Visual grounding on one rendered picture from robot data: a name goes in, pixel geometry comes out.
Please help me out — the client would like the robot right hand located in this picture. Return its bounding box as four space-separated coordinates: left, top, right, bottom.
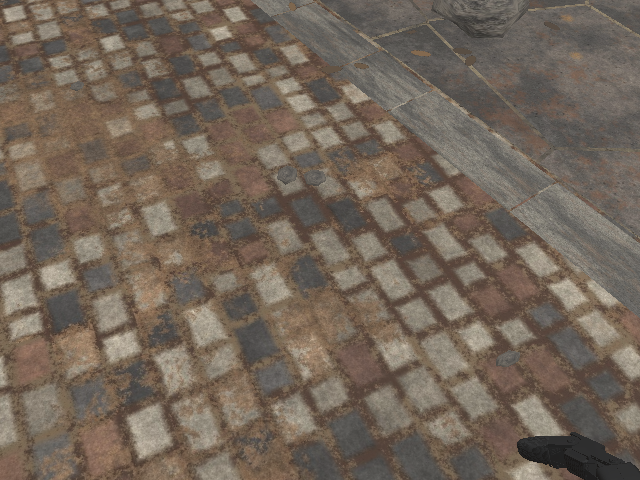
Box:
517 432 640 480

